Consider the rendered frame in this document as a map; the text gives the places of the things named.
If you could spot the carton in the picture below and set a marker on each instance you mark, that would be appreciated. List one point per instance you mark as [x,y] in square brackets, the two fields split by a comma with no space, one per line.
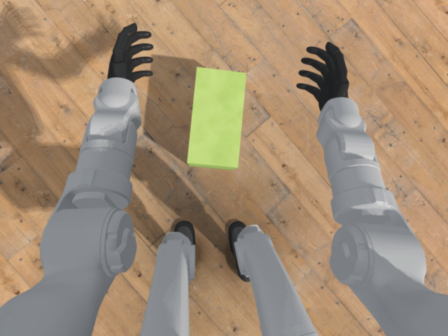
[216,124]

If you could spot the robot shin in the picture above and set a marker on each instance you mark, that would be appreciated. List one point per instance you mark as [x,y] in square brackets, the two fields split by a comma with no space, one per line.
[172,235]
[250,229]

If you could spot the right robot hand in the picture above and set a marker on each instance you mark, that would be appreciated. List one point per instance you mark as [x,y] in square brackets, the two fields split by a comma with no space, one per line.
[333,82]

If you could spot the robot left forearm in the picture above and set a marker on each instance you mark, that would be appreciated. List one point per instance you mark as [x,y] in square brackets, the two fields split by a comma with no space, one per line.
[102,175]

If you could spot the robot right forearm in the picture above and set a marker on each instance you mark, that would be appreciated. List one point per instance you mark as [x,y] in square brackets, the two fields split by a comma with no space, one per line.
[358,190]

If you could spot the right robot upper arm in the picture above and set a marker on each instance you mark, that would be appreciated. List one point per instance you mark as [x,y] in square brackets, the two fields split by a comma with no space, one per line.
[384,266]

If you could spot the left robot upper arm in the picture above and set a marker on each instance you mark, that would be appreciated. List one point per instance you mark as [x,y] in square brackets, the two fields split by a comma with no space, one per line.
[82,252]

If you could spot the left robot hand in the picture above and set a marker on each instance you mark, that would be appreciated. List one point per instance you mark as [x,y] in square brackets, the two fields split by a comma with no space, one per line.
[121,64]

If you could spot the left robot shin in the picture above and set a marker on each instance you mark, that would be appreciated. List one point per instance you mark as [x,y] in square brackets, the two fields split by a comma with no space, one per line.
[172,235]

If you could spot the right robot shin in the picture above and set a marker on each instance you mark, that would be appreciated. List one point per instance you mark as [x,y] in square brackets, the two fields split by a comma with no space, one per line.
[250,229]

